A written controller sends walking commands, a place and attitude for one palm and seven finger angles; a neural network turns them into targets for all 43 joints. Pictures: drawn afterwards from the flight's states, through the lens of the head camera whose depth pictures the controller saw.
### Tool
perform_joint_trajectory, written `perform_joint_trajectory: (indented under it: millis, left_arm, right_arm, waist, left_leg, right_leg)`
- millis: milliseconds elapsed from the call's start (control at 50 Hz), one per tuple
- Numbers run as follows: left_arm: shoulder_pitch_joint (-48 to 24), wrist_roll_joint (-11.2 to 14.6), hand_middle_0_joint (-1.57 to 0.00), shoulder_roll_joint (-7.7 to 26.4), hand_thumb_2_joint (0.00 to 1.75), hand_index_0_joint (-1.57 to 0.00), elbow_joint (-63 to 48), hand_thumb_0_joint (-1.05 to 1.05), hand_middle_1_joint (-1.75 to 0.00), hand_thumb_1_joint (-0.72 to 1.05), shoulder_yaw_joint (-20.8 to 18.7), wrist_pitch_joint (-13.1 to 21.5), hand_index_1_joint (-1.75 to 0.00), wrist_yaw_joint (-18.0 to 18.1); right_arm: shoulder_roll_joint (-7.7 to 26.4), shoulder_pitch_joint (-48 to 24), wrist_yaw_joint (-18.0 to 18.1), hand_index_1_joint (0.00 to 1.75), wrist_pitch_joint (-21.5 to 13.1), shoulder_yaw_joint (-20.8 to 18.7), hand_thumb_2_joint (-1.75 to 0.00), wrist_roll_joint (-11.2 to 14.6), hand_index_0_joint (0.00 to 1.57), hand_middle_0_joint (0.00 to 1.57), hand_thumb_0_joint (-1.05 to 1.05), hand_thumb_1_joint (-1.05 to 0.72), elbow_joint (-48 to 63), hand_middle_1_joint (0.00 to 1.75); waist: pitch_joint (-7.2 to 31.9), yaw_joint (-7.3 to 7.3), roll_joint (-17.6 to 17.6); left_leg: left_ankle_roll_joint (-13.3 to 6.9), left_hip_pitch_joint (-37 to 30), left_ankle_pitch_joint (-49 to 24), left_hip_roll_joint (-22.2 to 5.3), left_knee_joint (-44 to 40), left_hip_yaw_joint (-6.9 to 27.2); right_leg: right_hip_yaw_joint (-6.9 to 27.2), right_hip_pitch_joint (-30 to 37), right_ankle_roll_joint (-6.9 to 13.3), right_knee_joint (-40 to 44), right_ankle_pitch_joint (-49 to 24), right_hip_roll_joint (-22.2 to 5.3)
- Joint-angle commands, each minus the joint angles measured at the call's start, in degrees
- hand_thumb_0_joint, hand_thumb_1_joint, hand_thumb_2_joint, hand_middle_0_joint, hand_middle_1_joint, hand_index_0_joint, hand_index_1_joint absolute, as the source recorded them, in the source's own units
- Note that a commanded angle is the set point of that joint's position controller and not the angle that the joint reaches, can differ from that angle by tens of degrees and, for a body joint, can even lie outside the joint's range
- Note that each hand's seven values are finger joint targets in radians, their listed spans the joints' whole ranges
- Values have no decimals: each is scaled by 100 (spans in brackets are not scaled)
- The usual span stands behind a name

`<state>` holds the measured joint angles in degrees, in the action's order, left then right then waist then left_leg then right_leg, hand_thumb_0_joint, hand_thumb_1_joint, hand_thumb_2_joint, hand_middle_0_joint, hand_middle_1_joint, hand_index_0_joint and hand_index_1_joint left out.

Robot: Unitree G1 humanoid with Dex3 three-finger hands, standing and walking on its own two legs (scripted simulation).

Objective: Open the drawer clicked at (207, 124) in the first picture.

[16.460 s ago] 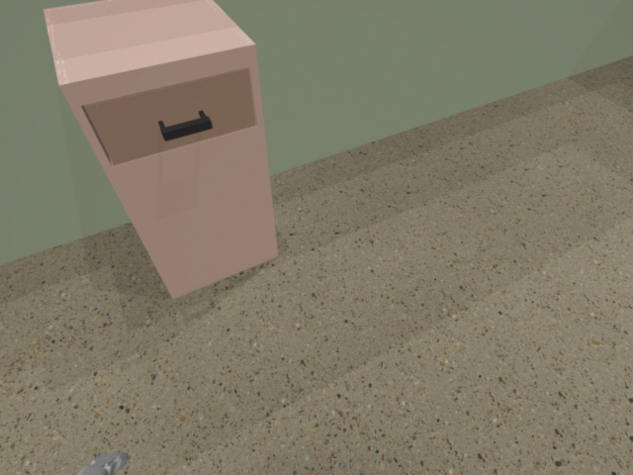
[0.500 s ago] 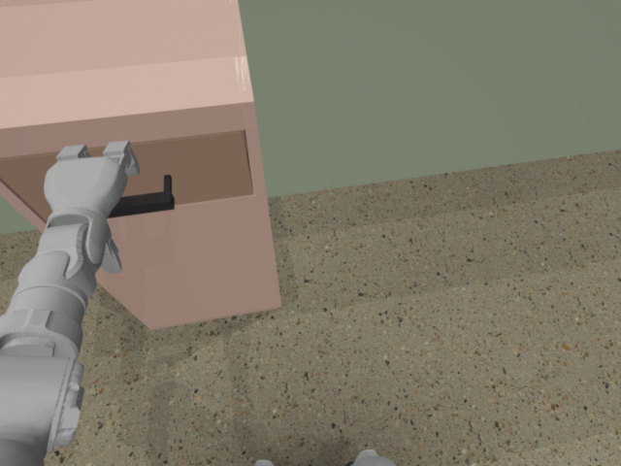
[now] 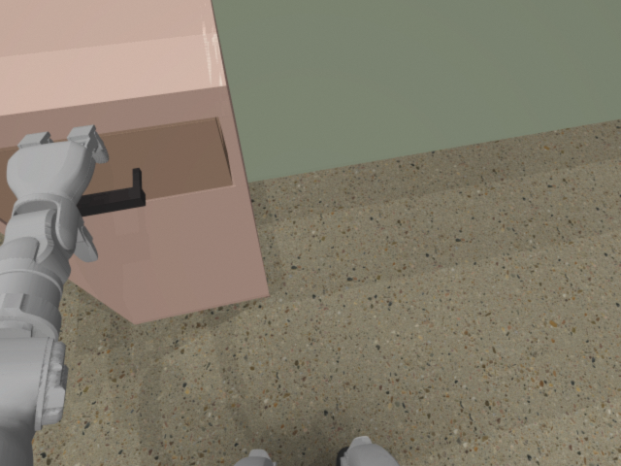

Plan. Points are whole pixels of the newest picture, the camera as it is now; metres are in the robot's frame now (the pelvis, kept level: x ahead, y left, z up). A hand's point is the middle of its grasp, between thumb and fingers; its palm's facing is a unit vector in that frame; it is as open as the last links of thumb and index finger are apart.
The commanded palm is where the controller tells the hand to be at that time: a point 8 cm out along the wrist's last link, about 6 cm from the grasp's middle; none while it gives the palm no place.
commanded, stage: move the hooked fingers above the handle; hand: left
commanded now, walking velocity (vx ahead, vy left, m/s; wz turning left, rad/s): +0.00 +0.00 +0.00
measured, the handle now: (103, 191) +0.51 +0.30 -0.03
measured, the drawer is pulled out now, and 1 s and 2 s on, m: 0.00 0.00 0.00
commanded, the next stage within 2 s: none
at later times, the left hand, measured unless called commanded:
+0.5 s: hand (74, 203) +0.45 +0.31 +0.02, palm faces -0.12 -0.01 -0.99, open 13.9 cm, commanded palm +0.45 +0.30 +0.08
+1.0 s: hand (76, 195) +0.46 +0.30 +0.03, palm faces -0.08 -0.01 -1.00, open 13.7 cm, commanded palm +0.45 +0.32 +0.08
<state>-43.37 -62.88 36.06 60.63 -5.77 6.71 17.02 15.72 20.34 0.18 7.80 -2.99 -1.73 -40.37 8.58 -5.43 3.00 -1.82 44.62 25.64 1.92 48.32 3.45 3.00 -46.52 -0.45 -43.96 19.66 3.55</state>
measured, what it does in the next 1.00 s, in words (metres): stands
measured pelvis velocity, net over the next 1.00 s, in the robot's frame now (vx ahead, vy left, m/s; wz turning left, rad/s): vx -0.02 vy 0.00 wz -0.01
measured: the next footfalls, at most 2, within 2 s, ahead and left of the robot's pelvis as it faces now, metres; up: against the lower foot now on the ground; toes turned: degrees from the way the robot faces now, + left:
none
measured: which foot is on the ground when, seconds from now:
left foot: down 0.00-1.00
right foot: down 0.00-1.00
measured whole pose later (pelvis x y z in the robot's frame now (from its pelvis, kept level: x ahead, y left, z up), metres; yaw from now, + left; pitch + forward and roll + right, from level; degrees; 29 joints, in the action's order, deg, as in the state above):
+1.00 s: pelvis -0.02 +0.00 +0.00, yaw -1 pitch +22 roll -2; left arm -46.7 -63.3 39.4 64.4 -6.8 9.2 16.1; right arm 16.2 18.8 1.6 8.1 -0.8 -0.7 -38.9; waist 7.5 -7.1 2.7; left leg -2.0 46.9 25.1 1.9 49.9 2.6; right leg 3.7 -49.0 -0.7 -45.5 18.8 3.7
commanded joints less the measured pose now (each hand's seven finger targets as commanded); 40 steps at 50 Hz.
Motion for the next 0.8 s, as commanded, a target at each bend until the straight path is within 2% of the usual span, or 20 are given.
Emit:
perform_joint_trajectory:
  millis: [0, 60, 120, 140, 160, 180, 200, 240, 320, 340, 360, 440, 460, 500, 520, 600, 620, 680, 740, 780]
  left_arm:
    - [-2217, 96, -30, 1811, 30, -30, -1072, 0, -120, -50, -328, -20, -120, 134]
    - [-2366, 90, -30, 1601, 30, -30, -1295, 0, -120, -50, -179, 136, -120, 134]
    - [-2243, 118, -30, 2035, 30, -30, -1241, 0, -120, -50, -561, 209, -120, 169]
    - [-2266, 109, -30, 1943, 30, -30, -1179, 0, -120, -50, -462, 190, -120, 200]
    - [-2176, 110, -30, 2081, 30, -30, -1069, 0, -120, -50, -575, 162, -120, 224]
    - [-2243, 85, -30, 1979, 30, -30, -968, 0, -120, -50, -441, 124, -120, 243]
    - [-2203, 67, -30, 2114, 30, -30, -895, 0, -120, -50, -540, 85, -120, 270]
    - [-2091, 35, -30, 2190, 30, -30, -816, 0, -120, -50, -566, 8, -120, 290]
    - [-2322, 72, -30, 1916, 30, -30, -811, 0, -120, -50, -290, -9, -120, 164]
    - [-2291, 78, -30, 1878, 30, -30, -912, 0, -120, -50, -249, 39, -120, 120]
    - [-2293, 106, -30, 1814, 30, -30, -941, 0, -120, -50, -209, 82, -120, 78]
    - [-2627, 141, -30, 1607, 30, -30, -1101, 0, -120, -50, -37, 304, -120, 4]
    - [-2730, 114, -30, 1797, 30, -30, -1142, 0, -120, -50, -183, 352, -120, 40]
    - [-2765, 95, -30, 1810, 30, -30, -1140, 0, -120, -50, -225, 373, -120, 138]
    - [-2803, 80, -30, 2056, 30, -30, -1162, 0, -120, -50, -436, 376, -120, 190]
    - [-2622, 32, -30, 2364, 30, -30, -872, 0, -120, -50, -622, 120, -120, 376]
    - [-2525, 40, -30, 2445, 30, -30, -832, 0, -120, -50, -718, 44, -120, 389]
    - [-2648, 61, -30, 2377, 30, -30, -738, 0, -120, -50, -548, -136, -120, 404]
    - [-2563, 113, -30, 2727, 30, -30, -729, 0, -120, -50, -776, -159, -120, 340]
    - [-2427, 134, -30, 2621, 30, -30, -602, 0, -120, -50, -678, -171, -120, 265]
  right_arm:
    - [982, 841, 103, 30, -55, -326, -90, 5, 20, 20, 0, -90, 287, 30]
    - [939, 837, 132, 30, -82, -356, -90, 6, 20, 20, 0, -90, 289, 30]
    - [977, 772, 148, 30, -74, -314, -90, -21, 20, 20, 0, -90, 260, 30]
    - [957, 789, 153, 30, -68, -315, -90, -13, 20, 20, 0, -90, 270, 30]
    - [970, 759, 152, 30, -58, -294, -90, -1, 20, 20, 0, -90, 261, 30]
    - [960, 717, 153, 30, -69, -278, -90, 5, 20, 20, 0, -90, 271, 30]
    - [980, 700, 144, 30, -68, -264, -90, 8, 20, 20, 0, -90, 280, 30]
    - [985, 680, 134, 30, -53, -249, -90, 13, 20, 20, 0, -90, 308, 30]
    - [982, 749, 161, 30, -96, -282, -90, 42, 20, 20, 0, -90, 335, 30]
    - [981, 779, 170, 30, -112, -299, -90, 47, 20, 20, 0, -90, 349, 30]
    - [972, 797, 180, 30, -120, -305, -90, 51, 20, 20, 0, -90, 344, 30]
    - [947, 874, 223, 30, -159, -328, -90, 52, 20, 20, 0, -90, 278, 30]
    - [972, 860, 230, 30, -162, -322, -90, 42, 20, 20, 0, -90, 234, 30]
    - [964, 856, 220, 30, -170, -313, -90, 19, 20, 20, 0, -90, 226, 30]
    - [1000, 835, 211, 30, -159, -299, -90, -5, 20, 20, 0, -90, 195, 30]
    - [1013, 797, 147, 30, -125, -225, -90, -35, 20, 20, 0, -90, 208, 30]
    - [1039, 758, 130, 30, -89, -218, -90, -50, 20, 20, 0, -90, 216, 30]
    - [1034, 760, 129, 30, -63, -199, -90, 0, 20, 20, 0, -90, 260, 30]
    - [1065, 725, 158, 30, -12, -171, -90, 20, 20, 20, 0, -90, 284, 30]
    - [1053, 684, 172, 30, -4, -155, -90, 43, 20, 20, 0, -90, 311, 30]
  waist:
    - [2526, 9, 297]
    - [2633, -76, 450]
    - [2542, 44, 361]
    - [2572, -15, 322]
    - [2458, 42, 232]
    - [2257, -22, 331]
    - [2162, 47, 267]
    - [2321, 109, 410]
    - [2447, -82, 215]
    - [2572, -50, 374]
    - [2605, -74, 317]
    - [2431, -230, 370]
    - [2362, -219, 366]
    - [2364, -199, 492]
    - [2459, -124, 561]
    - [2542, 16, 648]
    - [2636, 74, 584]
    - [2474, -35, 358]
    - [2709, 54, 265]
    - [2487, 62, 168]
  left_leg:
    - [-35, -1414, -3374, -104, -346, -246]
    - [-26, -1661, -3443, -122, -315, -215]
    - [-53, -1411, -3313, -89, -319, -247]
    - [-68, -1375, -3253, -75, -318, -259]
    - [-73, -1184, -3038, -50, -333, -280]
    - [-72, -1094, -2883, -43, -354, -301]
    - [-69, -990, -2768, -30, -380, -296]
    - [-61, -1013, -2852, -12, -366, -331]
    - [-75, -1128, -2823, -45, -346, -319]
    - [-61, -1282, -2936, -52, -335, -306]
    - [-67, -1361, -2966, -63, -325, -293]
    - [-61, -1485, -2899, -83, -299, -210]
    - [-42, -1476, -2866, -100, -299, -168]
    - [-30, -1508, -2896, -94, -272, -158]
    - [-9, -1480, -2997, -87, -242, -149]
    - [3, -1205, -3034, -45, -221, -213]
    - [1, -1176, -3151, -38, -198, -239]
    - [-41, -964, -2812, -22, -273, -279]
    - [-75, -899, -2740, 5, -302, -302]
    - [-89, -768, -2539, 7, -360, -323]
  right_leg:
    - [-372, 1721, 250, 195, -2281, -20]
    - [-373, 1582, 246, 222, -2208, -19]
    - [-341, 1719, 268, 170, -2272, -26]
    - [-336, 1739, 251, 168, -2296, -31]
    - [-339, 1777, 251, 161, -2211, -36]
    - [-352, 1652, 255, 176, -2119, -36]
    - [-358, 1680, 263, 176, -2032, -38]
    - [-347, 1763, 272, 134, -2127, -38]
    - [-345, 1759, 239, 203, -2164, -40]
    - [-340, 1718, 236, 193, -2160, -39]
    - [-336, 1714, 232, 213, -2158, -30]
    - [-364, 1388, 234, 255, -1930, -25]
    - [-387, 1280, 247, 231, -1820, -22]
    - [-410, 1157, 265, 193, -1737, -11]
    - [-416, 1166, 282, 122, -1774, -10]
    - [-431, 1354, 282, 7, -1934, -12]
    - [-420, 1473, 285, -23, -2069, -9]
    - [-411, 1608, 240, 70, -2006, -20]
    - [-344, 1894, 225, 68, -2102, -38]
    - [-343, 1902, 217, 129, -1987, -45]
